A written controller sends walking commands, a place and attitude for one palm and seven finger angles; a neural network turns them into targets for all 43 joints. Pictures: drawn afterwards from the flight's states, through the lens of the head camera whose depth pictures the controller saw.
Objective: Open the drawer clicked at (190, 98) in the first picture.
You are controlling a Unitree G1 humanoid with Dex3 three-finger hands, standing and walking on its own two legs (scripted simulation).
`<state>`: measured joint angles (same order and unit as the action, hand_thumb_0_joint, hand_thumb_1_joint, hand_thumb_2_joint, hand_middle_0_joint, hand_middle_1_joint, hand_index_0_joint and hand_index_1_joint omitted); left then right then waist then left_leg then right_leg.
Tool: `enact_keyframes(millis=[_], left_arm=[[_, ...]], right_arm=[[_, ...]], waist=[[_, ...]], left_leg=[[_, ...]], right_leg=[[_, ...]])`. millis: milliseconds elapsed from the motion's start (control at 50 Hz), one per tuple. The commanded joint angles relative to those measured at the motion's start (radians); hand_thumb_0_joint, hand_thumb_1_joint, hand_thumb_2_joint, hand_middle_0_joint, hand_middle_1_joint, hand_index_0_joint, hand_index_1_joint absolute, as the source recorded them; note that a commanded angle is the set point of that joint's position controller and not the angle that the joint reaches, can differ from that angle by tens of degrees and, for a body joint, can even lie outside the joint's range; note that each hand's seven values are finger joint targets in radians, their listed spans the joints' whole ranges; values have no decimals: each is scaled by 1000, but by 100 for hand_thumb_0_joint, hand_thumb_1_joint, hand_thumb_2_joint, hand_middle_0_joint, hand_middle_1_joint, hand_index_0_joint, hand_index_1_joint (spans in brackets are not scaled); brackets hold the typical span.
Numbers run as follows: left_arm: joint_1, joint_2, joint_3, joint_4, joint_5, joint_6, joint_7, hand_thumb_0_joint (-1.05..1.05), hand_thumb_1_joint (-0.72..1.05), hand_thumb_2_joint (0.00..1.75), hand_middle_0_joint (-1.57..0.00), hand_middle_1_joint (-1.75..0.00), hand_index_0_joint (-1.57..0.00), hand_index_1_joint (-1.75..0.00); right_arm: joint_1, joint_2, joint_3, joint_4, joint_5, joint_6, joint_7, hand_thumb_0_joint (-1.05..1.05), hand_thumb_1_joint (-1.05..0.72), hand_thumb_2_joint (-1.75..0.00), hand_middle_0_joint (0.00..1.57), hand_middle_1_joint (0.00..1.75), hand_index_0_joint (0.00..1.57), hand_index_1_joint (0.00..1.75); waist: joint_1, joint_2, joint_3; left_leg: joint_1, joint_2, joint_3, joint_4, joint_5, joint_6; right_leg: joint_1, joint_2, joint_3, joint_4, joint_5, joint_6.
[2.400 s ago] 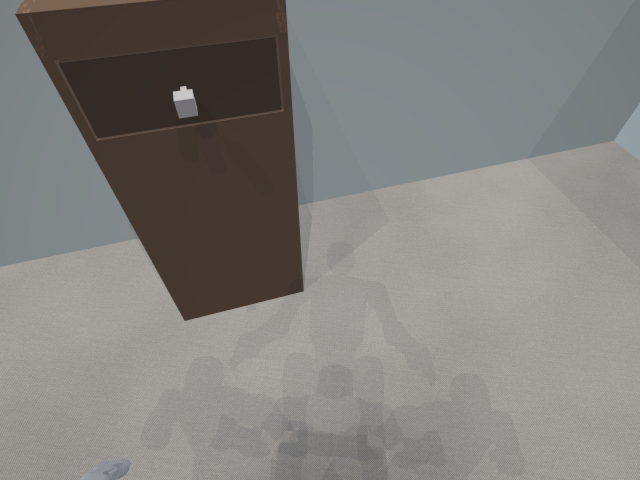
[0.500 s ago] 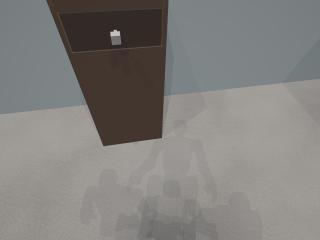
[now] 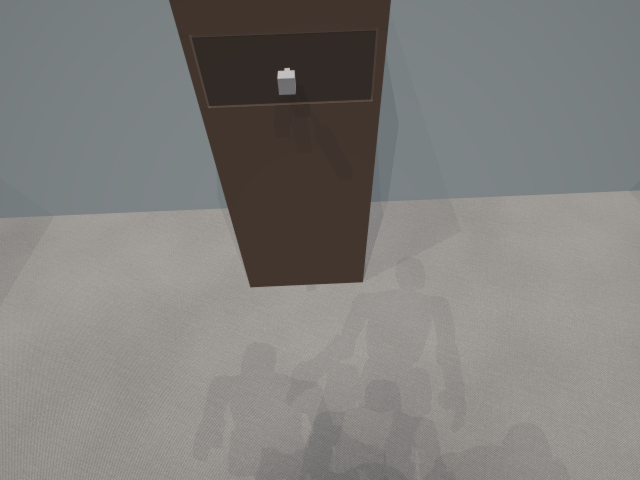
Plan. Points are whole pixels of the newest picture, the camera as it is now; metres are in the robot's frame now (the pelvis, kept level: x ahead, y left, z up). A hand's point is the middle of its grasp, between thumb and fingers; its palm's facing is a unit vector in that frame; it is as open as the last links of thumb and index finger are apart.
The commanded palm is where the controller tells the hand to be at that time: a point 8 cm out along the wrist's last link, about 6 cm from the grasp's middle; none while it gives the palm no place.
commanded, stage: take the last steps up to it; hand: left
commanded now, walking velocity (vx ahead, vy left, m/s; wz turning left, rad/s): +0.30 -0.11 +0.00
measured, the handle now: (287, 78) +0.88 +0.12 +0.08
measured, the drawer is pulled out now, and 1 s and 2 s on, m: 0.00 0.00 0.00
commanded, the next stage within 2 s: come to a stop and stand still in 1.04 s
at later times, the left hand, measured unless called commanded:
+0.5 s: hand out of the picture +0.02 +0.20 -0.18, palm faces +0.04 -0.99 -0.10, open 7.3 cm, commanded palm none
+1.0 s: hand (277, 344) +0.37 +0.10 -0.16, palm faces +0.00 -0.98 -0.21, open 7.1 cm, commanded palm none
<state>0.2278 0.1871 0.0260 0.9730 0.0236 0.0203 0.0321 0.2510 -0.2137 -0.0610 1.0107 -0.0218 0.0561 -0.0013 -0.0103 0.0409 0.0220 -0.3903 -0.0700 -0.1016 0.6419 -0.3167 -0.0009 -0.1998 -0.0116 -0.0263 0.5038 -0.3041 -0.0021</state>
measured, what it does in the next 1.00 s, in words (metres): walks ahead: left foot, then right foot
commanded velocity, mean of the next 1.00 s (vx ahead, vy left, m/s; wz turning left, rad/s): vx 0.28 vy -0.12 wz -0.02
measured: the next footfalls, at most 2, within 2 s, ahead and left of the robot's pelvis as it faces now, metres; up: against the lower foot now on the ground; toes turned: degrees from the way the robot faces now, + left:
left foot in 0.30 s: +0.07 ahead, +0.14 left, +0.00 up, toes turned +8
right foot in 0.80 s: +0.36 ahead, -0.19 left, +0.00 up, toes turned -7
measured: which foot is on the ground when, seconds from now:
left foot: up 0.00-0.28, down 0.30-0.82, up 0.84-1.00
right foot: down 0.00-0.30, up 0.32-0.78, down 0.80-1.00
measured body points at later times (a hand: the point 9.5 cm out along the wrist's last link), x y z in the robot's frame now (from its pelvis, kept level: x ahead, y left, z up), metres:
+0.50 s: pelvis +0.08 +0.03 +0.01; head +0.09 +0.07 +0.46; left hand +0.02 +0.25 -0.16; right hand +0.06 -0.19 -0.13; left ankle +0.03 +0.13 -0.74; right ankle +0.08 -0.11 -0.65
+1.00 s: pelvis +0.26 -0.07 +0.00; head +0.28 -0.08 +0.45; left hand +0.37 +0.16 -0.15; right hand +0.23 -0.30 -0.16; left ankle +0.23 +0.07 -0.65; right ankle +0.31 -0.15 -0.74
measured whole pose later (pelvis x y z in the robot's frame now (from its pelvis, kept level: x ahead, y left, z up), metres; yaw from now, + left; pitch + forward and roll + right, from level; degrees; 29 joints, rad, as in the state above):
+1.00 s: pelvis +0.26 -0.07 +0.00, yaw -1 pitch -1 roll -1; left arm 0.14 0.15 0.06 1.03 0.02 -0.06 0.03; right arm 0.31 -0.17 -0.06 1.09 -0.03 0.00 -0.01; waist -0.05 0.04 0.05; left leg -0.49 0.13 0.04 1.18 -0.35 0.00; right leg -0.29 0.00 -0.19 0.50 -0.20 -0.07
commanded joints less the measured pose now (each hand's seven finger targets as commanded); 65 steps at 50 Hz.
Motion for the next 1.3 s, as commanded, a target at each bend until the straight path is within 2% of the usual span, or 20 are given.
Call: enact_keyframes(millis=[0,180,240,260,280,300,340,420,560,680,740,760,780,800,860,940,1120,1180,1220,1280], left_arm=[[65,141,25,-19,1,-39,0,0,90,90,-20,-30,-20,-30],[257,122,28,89,14,-62,-13,0,90,90,-20,-30,-20,-30],[229,105,31,110,-1,-55,-17,0,90,90,-20,-30,-20,-30],[238,63,24,111,-6,-52,-22,0,90,90,-20,-30,-20,-30],[238,11,17,90,-5,-49,-35,0,90,90,-20,-30,-20,-30],[150,36,18,47,9,-41,-36,0,90,90,-20,-30,-20,-30],[70,51,34,55,19,-28,-47,0,90,90,-20,-30,-20,-30],[171,3,38,111,18,-12,-66,0,90,90,-20,-30,-20,-30],[-21,5,38,35,12,-4,-76,0,90,90,-20,-30,-20,-30],[-170,13,34,-7,-1,-24,-77,0,90,90,-20,-30,-20,-30],[46,61,52,60,1,-48,-68,0,90,90,-20,-30,-20,-30],[213,125,72,111,6,-65,-59,0,90,90,-20,-30,-20,-30],[328,245,100,137,10,-75,-39,0,90,90,-20,-30,-20,-30],[339,284,98,141,-9,-73,-31,0,90,90,-20,-30,-20,-30],[54,138,52,64,-9,-70,-18,0,90,90,-20,-30,-20,-30],[-18,54,25,49,0,-83,-13,0,90,90,-20,-30,-20,-30],[71,93,32,74,1,-77,-17,0,90,90,-20,-30,-20,-30],[100,30,10,94,-13,-60,-12,0,90,90,-20,-30,-20,-30],[177,-13,-5,105,-13,-48,0,0,90,90,-20,-30,-20,-30],[173,37,-4,118,-16,-22,5,0,90,90,-20,-30,-20,-30]], right_arm=[[-3,-80,-21,-51,-12,-25,8,0,-90,-90,20,30,20,30],[-101,-13,-3,-54,-4,-67,13,0,-90,-90,20,30,20,30],[51,-8,7,12,-2,-94,-4,0,-90,-90,20,30,20,30],[147,-65,-5,52,0,-105,-17,0,-90,-90,20,30,20,30],[256,-180,-35,75,-8,-107,-26,0,-90,-90,20,30,20,30],[311,-227,-44,84,-12,-101,-37,0,-90,-90,20,30,20,30],[233,-129,-18,89,-9,-103,-46,0,-90,-90,20,30,20,30],[172,-49,6,77,0,-133,-53,0,-90,-90,20,30,20,30],[280,-37,8,121,-4,-138,-55,0,-90,-90,20,30,20,30],[296,-63,-7,140,-18,-127,-46,0,-90,-90,20,30,20,30],[247,-94,-16,137,-9,-120,-41,0,-90,-90,20,30,20,30],[244,-83,-18,134,0,-120,-33,0,-90,-90,20,30,20,30],[296,2,-1,108,16,-119,-21,0,-90,-90,20,30,20,30],[252,13,9,71,25,-114,-26,0,-90,-90,20,30,20,30],[137,13,-7,55,2,-93,-15,0,-90,-90,20,30,20,30],[215,45,2,76,-11,-54,-11,0,-90,-90,20,30,20,30],[23,32,14,-9,-6,-75,2,0,-90,-90,20,30,20,30],[66,17,34,36,0,-91,-17,0,-90,-90,20,30,20,30],[47,-56,33,34,3,-91,-36,0,-90,-90,20,30,20,30],[-23,-66,33,41,18,-78,-57,0,-90,-90,20,30,20,30]], waist=[[2,-235,105],[55,-200,112],[-10,-144,26],[-45,9,-19],[-80,238,-61],[-112,221,-5],[-72,90,148],[2,81,101],[-24,89,150],[-51,134,157],[63,85,17],[137,-11,-104],[159,-292,-253],[144,-288,-295],[44,-107,-40],[-47,-150,10],[-7,-90,43],[-16,13,23],[22,100,-22],[29,144,10]], left_leg=[[-159,79,61,348,-51,1],[-74,138,195,96,-100,-7],[253,112,244,-198,57,-5],[454,202,132,-275,12,18],[564,456,-202,-370,-117,96],[514,571,-328,-467,-172,158],[313,518,-231,-500,-136,145],[279,386,60,-469,150,95],[363,390,131,-444,371,122],[333,396,173,-394,492,105],[310,361,229,-127,692,65],[176,313,251,106,564,31],[-94,169,289,460,-59,-2],[-159,125,161,680,-301,16],[-181,228,94,727,-81,22],[-59,225,140,524,-7,-5],[28,182,200,65,7,-2],[271,198,146,-192,338,3],[307,366,15,-218,731,95],[277,372,7,-279,857,138]], right_leg=[[-62,-261,314,-385,-311,-119],[17,-240,218,-318,-91,-171],[-78,-151,115,-160,-28,-113],[-200,-99,66,9,-31,-71],[-387,-11,-46,275,-170,-18],[-488,-8,-40,460,-262,-8],[-510,-83,35,621,-110,-11],[-439,-93,9,636,83,24],[-572,-120,-33,512,152,37],[-353,-72,-98,183,115,-10],[-7,4,-151,46,131,-48],[269,-42,-84,11,164,-71],[523,-335,283,-54,234,-160],[473,-441,451,-152,286,-225],[56,-336,248,-244,37,-181],[-149,-243,38,-309,127,-147],[-44,-253,66,-279,129,-192],[-86,-143,-14,-97,289,-93],[-59,-71,-55,-56,92,-10],[-33,-76,-43,13,-1,13]])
